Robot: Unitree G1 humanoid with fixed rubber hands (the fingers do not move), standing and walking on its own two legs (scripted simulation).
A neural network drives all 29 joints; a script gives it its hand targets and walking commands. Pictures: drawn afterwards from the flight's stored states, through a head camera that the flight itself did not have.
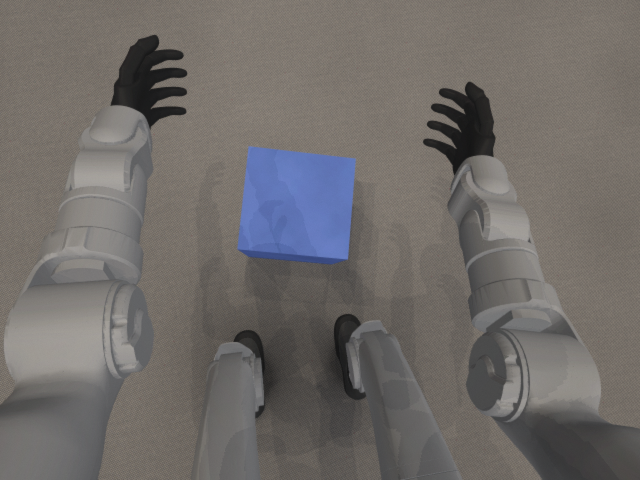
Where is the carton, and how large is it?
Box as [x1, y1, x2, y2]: [237, 146, 355, 264]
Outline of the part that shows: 249,146 237,248 248,256 331,264 347,259 355,159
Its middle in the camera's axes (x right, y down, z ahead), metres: -0.05 -0.06 +0.86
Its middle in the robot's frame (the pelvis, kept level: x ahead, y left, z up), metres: +0.48 -0.03 -0.51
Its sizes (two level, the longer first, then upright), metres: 0.210 0.200 0.250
